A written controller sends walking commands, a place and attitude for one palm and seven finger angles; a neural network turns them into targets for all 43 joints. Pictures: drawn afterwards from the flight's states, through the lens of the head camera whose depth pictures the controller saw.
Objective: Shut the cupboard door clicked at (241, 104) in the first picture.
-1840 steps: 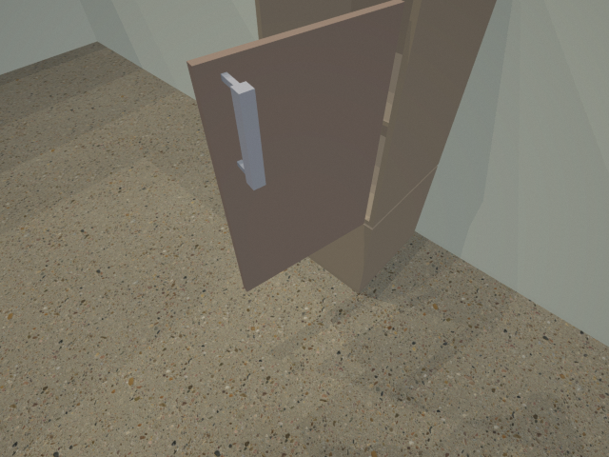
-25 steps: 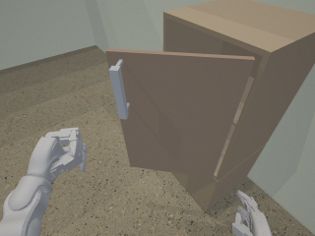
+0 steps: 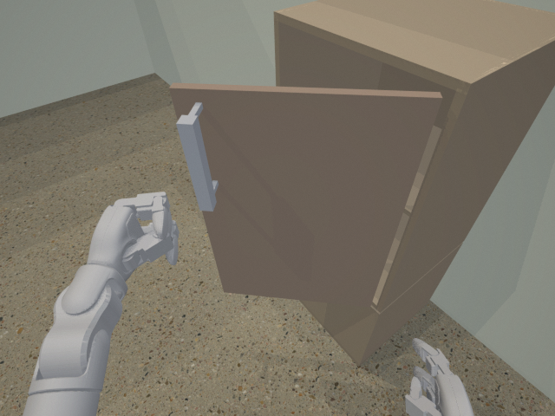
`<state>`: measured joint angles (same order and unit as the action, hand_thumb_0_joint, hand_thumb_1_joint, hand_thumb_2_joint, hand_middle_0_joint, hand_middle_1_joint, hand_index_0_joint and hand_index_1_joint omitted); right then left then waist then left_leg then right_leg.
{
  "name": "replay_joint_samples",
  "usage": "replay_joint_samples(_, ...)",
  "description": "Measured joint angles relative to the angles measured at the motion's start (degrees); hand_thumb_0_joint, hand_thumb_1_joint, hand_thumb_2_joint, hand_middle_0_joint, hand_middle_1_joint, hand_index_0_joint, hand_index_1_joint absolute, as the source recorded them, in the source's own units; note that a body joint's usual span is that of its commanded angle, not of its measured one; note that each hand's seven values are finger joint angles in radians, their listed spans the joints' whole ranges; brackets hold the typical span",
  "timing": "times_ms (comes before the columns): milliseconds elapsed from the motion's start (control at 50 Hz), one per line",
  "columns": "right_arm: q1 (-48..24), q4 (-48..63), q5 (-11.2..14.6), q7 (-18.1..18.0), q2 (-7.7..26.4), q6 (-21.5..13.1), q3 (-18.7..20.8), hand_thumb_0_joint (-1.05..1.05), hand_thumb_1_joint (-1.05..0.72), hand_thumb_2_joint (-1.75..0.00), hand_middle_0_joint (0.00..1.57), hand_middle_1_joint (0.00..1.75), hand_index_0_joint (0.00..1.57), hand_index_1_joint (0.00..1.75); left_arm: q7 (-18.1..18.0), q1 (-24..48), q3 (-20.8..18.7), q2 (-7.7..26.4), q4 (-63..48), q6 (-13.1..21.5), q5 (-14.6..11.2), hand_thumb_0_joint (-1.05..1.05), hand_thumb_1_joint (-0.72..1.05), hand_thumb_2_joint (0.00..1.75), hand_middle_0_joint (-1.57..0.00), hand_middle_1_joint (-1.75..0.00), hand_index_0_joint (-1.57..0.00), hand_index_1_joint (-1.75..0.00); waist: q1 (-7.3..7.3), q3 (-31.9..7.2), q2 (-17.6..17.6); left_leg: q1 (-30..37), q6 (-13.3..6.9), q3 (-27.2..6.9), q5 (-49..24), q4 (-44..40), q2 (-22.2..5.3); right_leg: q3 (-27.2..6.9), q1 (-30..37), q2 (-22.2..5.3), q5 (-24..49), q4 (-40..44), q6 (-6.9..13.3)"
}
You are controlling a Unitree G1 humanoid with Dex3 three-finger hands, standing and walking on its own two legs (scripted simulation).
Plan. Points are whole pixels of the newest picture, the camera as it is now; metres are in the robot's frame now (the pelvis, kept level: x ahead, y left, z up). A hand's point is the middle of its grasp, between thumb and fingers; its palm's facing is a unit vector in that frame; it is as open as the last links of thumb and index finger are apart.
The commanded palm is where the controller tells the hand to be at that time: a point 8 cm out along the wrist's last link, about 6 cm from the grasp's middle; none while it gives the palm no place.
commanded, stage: bring the fist close to the handle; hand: left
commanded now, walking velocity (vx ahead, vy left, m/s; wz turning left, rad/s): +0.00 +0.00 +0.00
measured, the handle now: (202, 159) +0.47 +0.17 +0.14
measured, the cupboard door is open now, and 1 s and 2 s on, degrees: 45 45 34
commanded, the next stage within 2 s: push the door shut along its arc in 0.96 s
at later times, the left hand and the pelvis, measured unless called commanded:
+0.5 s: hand (198, 202) +0.36 +0.15 +0.15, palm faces -0.03 -1.00 -0.03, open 3.1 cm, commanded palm +0.33 +0.19 +0.15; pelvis +0.01 +0.00 +0.00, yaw +0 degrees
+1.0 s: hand (206, 198) +0.37 +0.14 +0.15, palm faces -0.02 -1.00 -0.03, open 3.1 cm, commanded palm +0.34 +0.19 +0.15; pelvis +0.01 +0.00 +0.00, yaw -1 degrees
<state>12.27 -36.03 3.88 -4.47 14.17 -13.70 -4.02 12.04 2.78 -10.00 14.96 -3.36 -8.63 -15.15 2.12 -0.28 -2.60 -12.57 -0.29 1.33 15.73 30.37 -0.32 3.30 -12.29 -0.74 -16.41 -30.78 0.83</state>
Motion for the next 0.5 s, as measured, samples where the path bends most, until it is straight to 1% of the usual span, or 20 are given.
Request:
replay_joint_samples(80, 0.3, 0.2, -0.1, 0.5, 0.1, 0.8, 0.3, 0.01, -0.9, -0.9, 0.2, 0.3, 0.2, 0.3, -0.8, 0.3, -0.2, -0.4, -0.1, 0.2, 0.4, 0.02, 0.89, 0.9, -1.3, -1.5, -1.3, -1.5, -0.17, -0.3, 0.0, 0.0, 0.0, 0.3, 0.4, 0.0, 0.0, -0.3, -0.2, 0.0, -0.3, -0.1, -0.1)
replay_joint_samples(160, 0.2, 0.0, -0.1, 0.5, 0.3, 1.6, 0.6, 0.01, -0.9, -0.9, 0.2, 0.3, 0.2, 0.3, -1.4, 1.8, 0.7, -0.9, 0.8, 0.0, 0.9, 0.02, 0.89, 0.9, -1.3, -1.5, -1.3, -1.5, -0.08, -0.4, 0.0, -0.2, -0.1, 0.2, 0.7, 0.5, 0.0, -0.2, -0.3, -0.1, -0.7, -0.5, -0.2)
replay_joint_samples(280, -0.6, -0.2, -0.3, 0.5, 0.2, 2.9, 0.6, 0.01, -0.9, -0.9, 0.2, 0.3, 0.2, 0.3, -2.8, 5.2, 1.9, -1.3, 3.3, -0.5, 1.9, 0.02, 0.89, 0.9, -1.3, -1.5, -1.3, -1.5, -0.32, -0.2, 0.2, -0.5, -0.1, 0.2, 0.9, 0.7, 0.1, -0.2, -0.5, -0.1, -0.9, -0.7, -0.1)
replay_joint_samples(500, -1.2, -0.2, -0.3, 0.7, -0.1, 5.5, 0.6, 0.01, -0.9, -0.9, 0.2, 0.3, 0.2, 0.3, -4.7, 13.9, 2.4, -1.8, 12.2, -0.5, 3.0, 0.02, 0.89, 0.9, -1.3, -1.5, -1.3, -1.5, -1.12, -0.3, 0.3, -0.8, 0.0, 0.3, 0.9, 0.5, 0.0, -0.4, -1.0, 0.0, -0.8, -0.6, -0.1)
